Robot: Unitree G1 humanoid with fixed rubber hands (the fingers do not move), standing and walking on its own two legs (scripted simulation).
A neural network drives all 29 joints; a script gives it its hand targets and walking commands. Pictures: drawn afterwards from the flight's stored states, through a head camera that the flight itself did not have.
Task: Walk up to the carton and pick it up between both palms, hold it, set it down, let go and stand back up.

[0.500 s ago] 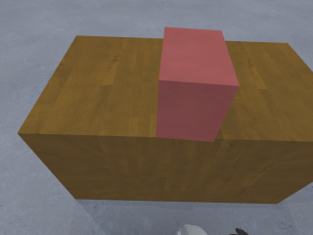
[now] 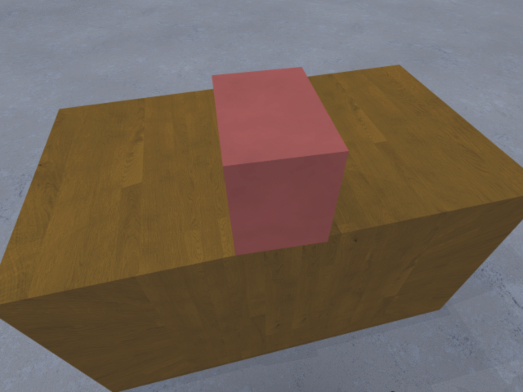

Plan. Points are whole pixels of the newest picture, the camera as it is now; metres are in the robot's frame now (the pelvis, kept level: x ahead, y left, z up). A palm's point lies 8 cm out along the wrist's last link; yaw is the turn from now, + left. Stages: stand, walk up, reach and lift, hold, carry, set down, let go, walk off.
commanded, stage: walk up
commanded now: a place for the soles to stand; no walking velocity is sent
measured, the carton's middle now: (269, 158) +0.57 +0.00 +0.04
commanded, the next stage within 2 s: none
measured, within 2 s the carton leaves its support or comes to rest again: neither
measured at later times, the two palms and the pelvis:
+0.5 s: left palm out of the picture +0.09 +0.25 -0.12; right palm out of the picture +0.05 -0.24 -0.15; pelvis +0.00 +0.01 -0.01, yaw -6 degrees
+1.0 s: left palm out of the picture +0.14 +0.23 -0.12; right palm out of the picture +0.00 -0.24 -0.14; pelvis +0.01 +0.02 -0.01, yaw -14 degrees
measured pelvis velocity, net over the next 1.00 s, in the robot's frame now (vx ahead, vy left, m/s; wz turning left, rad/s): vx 0.01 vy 0.02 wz -0.24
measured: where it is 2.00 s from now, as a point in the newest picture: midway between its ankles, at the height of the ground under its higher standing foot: outside the picture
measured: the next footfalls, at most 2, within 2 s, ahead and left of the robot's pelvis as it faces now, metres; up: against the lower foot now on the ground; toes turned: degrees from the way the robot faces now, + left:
none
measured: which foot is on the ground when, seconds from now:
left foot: down 0.00-1.00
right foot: down 0.00-1.00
